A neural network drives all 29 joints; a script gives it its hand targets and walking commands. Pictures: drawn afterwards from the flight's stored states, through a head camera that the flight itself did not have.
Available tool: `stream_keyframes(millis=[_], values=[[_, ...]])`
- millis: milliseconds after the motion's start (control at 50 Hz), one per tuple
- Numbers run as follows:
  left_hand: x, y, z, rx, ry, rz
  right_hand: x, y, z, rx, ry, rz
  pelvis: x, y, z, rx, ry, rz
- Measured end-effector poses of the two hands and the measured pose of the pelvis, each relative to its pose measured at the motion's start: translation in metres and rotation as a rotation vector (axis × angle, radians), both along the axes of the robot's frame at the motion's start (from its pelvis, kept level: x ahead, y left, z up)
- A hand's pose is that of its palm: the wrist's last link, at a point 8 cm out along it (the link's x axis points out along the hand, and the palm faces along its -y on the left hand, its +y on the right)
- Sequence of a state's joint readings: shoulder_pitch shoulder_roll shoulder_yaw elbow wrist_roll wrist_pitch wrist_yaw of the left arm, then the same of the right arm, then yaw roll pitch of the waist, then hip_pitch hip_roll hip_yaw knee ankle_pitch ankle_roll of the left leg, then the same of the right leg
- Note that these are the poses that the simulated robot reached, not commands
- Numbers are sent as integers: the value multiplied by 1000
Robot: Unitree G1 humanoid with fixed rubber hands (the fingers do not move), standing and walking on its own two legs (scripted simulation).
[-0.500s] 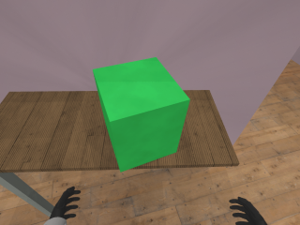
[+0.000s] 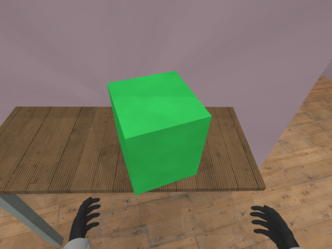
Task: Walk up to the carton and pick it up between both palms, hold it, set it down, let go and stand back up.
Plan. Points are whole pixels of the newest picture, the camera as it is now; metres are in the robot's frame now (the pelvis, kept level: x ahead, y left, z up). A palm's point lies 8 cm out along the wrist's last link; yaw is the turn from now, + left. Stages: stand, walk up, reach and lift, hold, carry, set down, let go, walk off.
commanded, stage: reach and lift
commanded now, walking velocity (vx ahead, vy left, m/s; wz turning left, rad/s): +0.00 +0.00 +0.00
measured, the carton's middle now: (155, 132) +0.43 +0.02 +0.05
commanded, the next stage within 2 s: none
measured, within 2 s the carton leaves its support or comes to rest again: neither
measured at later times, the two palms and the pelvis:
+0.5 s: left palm (87, 219) +0.20 +0.17 +0.01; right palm (283, 221) +0.20 -0.28 +0.00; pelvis +0.00 +0.00 +0.00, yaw +0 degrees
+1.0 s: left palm (88, 198) +0.23 +0.16 +0.05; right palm (273, 183) +0.27 -0.26 +0.05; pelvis +0.00 +0.00 +0.00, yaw +0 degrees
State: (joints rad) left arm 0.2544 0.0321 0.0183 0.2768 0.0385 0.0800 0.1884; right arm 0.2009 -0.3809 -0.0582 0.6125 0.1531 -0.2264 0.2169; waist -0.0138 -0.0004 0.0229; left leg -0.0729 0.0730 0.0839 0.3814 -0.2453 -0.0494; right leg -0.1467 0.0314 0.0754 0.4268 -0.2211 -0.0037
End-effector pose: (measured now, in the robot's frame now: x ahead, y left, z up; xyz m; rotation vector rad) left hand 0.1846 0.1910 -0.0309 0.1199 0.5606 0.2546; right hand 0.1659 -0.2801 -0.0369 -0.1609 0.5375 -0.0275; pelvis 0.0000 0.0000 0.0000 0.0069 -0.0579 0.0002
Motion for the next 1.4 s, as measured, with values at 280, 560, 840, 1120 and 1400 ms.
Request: stream_keyframes(millis=[280,560,840,1120,1400], values=[[14,-15,27,-20,-146,34,14,-3,22,46,-129,-9,0,0,0,0,0,0],[20,-23,44,-29,-220,62,40,5,41,80,-218,24,0,0,0,0,2,0],[31,-23,60,-19,-214,80,83,12,66,85,-272,28,2,-3,0,3,11,0],[61,-33,97,-21,-250,44,122,22,101,105,-311,32,-8,-5,2,5,6,-1],[87,-28,128,-18,-209,66,167,38,137,122,-294,48,-15,-7,2,7,-1,-1]])
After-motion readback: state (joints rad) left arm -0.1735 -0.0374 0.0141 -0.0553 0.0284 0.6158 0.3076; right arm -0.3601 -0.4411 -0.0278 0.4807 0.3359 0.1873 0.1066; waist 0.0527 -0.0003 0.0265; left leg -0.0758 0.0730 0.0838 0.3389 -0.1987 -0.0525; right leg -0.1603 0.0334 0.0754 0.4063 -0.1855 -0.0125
